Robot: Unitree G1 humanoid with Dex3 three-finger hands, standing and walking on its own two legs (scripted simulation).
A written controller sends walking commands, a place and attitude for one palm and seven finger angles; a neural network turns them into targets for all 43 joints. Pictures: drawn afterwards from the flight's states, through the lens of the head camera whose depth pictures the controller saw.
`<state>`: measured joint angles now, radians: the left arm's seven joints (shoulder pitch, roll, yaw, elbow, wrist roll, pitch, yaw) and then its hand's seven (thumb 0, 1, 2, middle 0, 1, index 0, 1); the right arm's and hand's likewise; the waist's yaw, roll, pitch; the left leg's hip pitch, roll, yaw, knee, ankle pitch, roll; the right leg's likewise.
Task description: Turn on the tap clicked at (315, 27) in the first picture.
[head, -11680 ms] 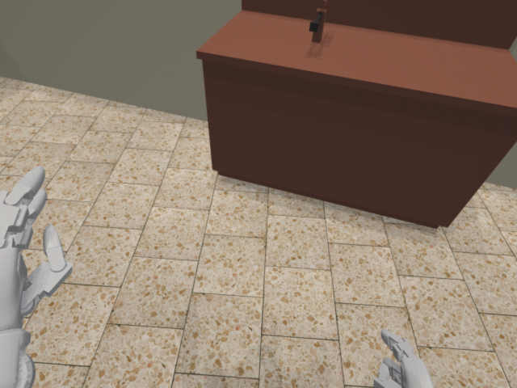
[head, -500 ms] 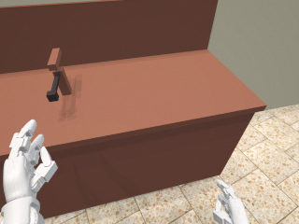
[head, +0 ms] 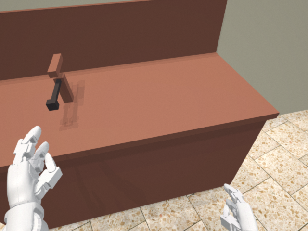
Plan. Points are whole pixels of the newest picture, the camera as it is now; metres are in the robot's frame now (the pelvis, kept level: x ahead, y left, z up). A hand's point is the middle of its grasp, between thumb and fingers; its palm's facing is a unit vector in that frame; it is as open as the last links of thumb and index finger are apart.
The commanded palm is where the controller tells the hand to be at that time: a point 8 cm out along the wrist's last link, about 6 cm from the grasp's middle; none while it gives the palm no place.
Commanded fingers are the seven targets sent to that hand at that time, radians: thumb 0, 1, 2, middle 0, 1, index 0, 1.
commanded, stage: turn the palm inward beside the body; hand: left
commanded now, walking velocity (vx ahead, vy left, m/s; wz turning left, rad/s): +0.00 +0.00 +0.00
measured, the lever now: (52, 104) +0.43 +0.40 +0.09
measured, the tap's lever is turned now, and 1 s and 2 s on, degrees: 0 0 0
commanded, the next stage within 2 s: reach beside the lever's end, fingers flat in 0.12 s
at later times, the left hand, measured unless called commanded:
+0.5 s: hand (49, 169) +0.19 +0.26 +0.13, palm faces +0.60 -0.80 -0.10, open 7.4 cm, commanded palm +0.15 +0.30 +0.13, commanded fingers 0.00 0.90 0.90 -0.20 -0.30 -0.20 -0.30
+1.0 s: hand (45, 147) +0.26 +0.31 +0.11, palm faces +0.58 -0.81 -0.08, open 7.5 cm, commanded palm +0.20 +0.35 +0.12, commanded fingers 0.00 0.90 0.90 -0.18 -0.25 -0.18 -0.25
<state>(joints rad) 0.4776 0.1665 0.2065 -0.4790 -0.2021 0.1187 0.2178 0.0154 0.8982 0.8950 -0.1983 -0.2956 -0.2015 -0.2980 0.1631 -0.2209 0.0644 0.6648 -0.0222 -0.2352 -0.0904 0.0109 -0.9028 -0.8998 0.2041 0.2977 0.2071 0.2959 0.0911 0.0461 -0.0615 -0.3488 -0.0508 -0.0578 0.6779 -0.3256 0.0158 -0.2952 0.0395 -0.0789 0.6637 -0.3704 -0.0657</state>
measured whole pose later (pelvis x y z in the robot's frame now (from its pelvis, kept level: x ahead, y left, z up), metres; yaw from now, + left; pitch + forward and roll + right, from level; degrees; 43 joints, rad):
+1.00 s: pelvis +0.00 +0.01 +0.00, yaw -1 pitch +4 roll +0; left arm 0.14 0.27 0.45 0.01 -0.25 0.00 0.12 0.02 0.90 0.89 -0.19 -0.27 -0.19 -0.27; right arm 0.19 -0.24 0.03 0.72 0.01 -0.23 -0.12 0.01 -0.90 -0.90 0.20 0.30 0.21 0.30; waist 0.05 0.03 -0.07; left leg -0.44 -0.04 -0.04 0.70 -0.33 0.02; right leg -0.39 0.05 -0.06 0.68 -0.36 -0.06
